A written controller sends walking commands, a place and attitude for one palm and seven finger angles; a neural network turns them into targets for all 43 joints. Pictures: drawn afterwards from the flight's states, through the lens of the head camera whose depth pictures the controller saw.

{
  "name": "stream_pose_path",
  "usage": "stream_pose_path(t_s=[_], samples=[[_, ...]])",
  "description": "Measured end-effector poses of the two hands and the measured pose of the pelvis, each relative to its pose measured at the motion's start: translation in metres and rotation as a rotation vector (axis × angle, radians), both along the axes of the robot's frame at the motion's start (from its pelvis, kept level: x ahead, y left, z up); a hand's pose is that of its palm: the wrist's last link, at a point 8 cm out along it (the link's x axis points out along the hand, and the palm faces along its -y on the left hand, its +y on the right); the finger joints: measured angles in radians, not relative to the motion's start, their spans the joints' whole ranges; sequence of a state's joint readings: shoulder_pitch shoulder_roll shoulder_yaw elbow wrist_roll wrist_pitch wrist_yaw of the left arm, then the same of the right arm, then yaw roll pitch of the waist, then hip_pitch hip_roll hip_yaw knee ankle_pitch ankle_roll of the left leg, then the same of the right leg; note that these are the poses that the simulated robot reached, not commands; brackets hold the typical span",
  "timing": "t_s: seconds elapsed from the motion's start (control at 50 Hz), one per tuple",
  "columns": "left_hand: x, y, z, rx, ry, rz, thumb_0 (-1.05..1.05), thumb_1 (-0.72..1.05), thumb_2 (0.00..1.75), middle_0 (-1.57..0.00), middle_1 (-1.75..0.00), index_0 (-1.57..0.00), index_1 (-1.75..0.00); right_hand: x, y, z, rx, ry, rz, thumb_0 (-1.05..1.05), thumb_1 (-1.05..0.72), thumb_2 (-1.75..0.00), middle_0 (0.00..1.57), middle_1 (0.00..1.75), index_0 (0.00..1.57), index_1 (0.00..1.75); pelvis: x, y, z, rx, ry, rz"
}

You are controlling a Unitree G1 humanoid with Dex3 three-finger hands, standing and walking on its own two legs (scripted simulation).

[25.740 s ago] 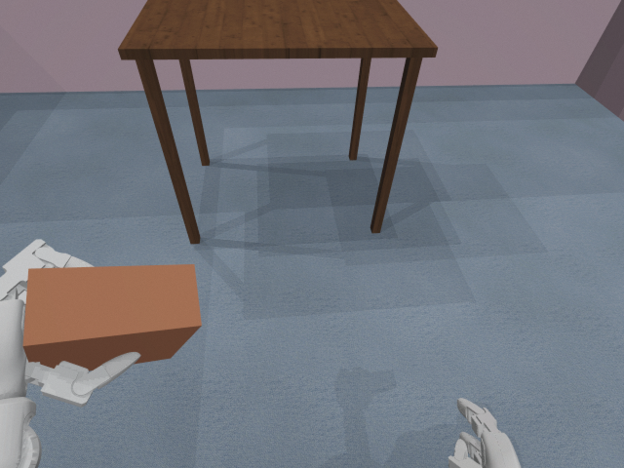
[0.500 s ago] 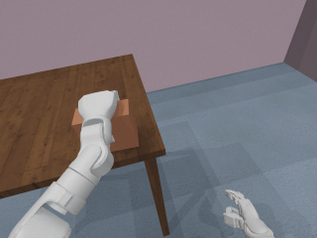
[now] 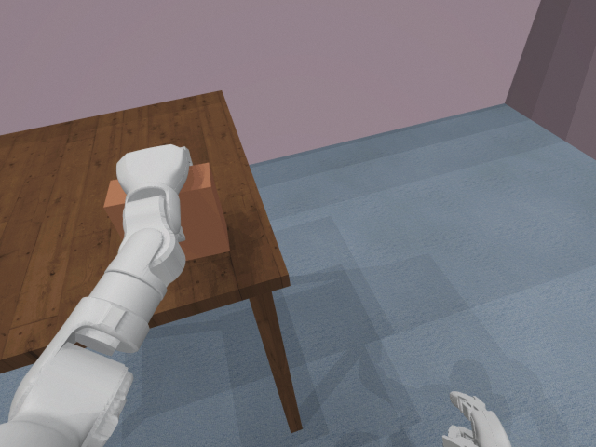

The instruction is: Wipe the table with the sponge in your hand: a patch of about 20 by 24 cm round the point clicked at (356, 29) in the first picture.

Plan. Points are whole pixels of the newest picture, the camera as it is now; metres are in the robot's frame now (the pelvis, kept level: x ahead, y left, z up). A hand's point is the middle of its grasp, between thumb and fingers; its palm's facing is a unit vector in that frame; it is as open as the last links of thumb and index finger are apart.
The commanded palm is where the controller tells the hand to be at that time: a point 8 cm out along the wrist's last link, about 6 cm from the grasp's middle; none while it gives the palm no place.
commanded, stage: wipe forward along the third lane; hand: left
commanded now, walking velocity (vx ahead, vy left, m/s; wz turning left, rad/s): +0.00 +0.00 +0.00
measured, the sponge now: (178, 228) +0.39 +0.23 +0.10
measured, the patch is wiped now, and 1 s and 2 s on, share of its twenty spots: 0.75 0.95 0.95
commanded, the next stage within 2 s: wipe back along the third lane in 0.92 s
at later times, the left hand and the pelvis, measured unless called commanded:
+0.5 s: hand (165, 181) +0.44 +0.25 +0.15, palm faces -0.03 +0.01 -1.00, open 10.3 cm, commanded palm +0.42 +0.26 +0.18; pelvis +0.00 +0.01 +0.00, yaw +0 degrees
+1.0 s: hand (163, 163) +0.48 +0.27 +0.15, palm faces -0.05 +0.02 -1.00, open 10.3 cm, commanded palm +0.47 +0.27 +0.18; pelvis +0.01 +0.03 +0.00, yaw -1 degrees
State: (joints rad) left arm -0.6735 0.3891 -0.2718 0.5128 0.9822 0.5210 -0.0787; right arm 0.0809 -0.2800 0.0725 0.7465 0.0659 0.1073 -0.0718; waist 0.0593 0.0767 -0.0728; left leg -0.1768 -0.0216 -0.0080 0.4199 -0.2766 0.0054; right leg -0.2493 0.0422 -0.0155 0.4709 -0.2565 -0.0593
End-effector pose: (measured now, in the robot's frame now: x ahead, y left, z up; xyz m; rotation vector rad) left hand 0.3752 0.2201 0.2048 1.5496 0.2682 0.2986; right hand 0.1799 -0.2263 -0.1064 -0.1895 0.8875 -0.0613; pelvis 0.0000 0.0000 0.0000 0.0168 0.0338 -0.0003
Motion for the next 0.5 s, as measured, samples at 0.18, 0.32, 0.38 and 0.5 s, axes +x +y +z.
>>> stream_pose_path(t_s=[0.18, 0.32, 0.38, 0.5], samples=[[0.017, 0.007, -0.001, 0.008, 0.019, -0.022, 0.00, -0.52, 1.03, -0.71, -1.31, -0.73, -1.31, -0.025, -0.012, -0.007, -0.023, 0.054, -0.052, 0.01, -0.91, -0.90, 0.20, 0.30, 0.20, 0.30, 0.000, 0.000, 0.000, -0.003, 0.022, -0.003], [0.029, 0.012, 0.000, 0.011, 0.031, -0.024, 0.00, -0.52, 1.03, -0.71, -1.31, -0.73, -1.31, -0.045, -0.017, -0.012, -0.040, 0.106, -0.085, 0.01, -0.91, -0.90, 0.20, 0.30, 0.20, 0.30, -0.001, 0.002, 0.000, -0.006, 0.036, 0.000], [0.034, 0.015, 0.000, 0.009, 0.039, -0.024, 0.01, -0.52, 1.03, -0.71, -1.31, -0.73, -1.31, -0.053, -0.017, -0.014, -0.043, 0.123, -0.099, 0.01, -0.91, -0.90, 0.20, 0.30, 0.20, 0.30, -0.001, 0.004, 0.000, -0.007, 0.041, -0.001], [0.046, 0.022, 0.000, 0.009, 0.051, -0.031, 0.01, -0.52, 1.03, -0.71, -1.31, -0.73, -1.31, -0.067, -0.017, -0.015, -0.048, 0.152, -0.127, 0.01, -0.91, -0.90, 0.20, 0.30, 0.20, 0.30, 0.000, 0.007, 0.000, -0.010, 0.056, -0.006]])
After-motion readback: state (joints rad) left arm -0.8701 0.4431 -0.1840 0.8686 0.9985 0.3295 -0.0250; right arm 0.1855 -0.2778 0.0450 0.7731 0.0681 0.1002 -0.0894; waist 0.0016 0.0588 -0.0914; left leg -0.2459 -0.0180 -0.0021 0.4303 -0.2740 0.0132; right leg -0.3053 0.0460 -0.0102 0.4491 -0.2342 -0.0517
